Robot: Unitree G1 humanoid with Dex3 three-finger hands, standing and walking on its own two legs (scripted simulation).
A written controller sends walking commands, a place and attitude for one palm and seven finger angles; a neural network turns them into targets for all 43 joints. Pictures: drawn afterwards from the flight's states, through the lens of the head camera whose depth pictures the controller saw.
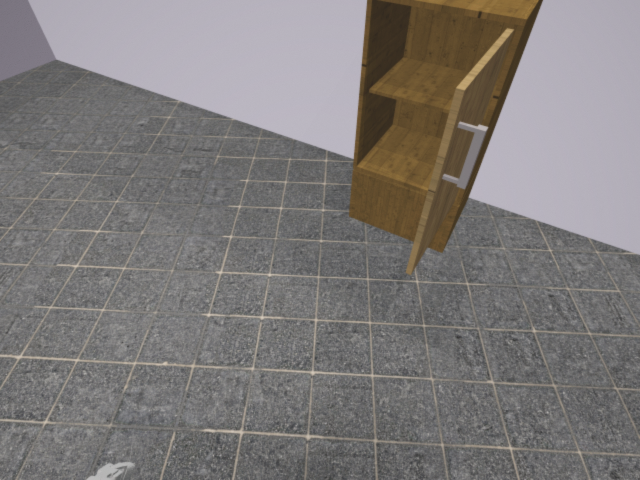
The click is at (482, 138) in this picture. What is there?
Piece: cupboard door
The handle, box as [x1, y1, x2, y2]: [442, 122, 487, 188]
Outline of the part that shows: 459,122 458,127 473,131 474,135 460,177 458,179 444,174 442,178 456,183 456,186 464,188 467,184 487,127 479,124 477,127 463,122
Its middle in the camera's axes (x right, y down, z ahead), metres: +0.33 -0.19 +0.90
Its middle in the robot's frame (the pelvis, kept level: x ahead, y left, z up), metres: +0.81 -0.29 -0.04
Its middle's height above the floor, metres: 0.73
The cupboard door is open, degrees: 88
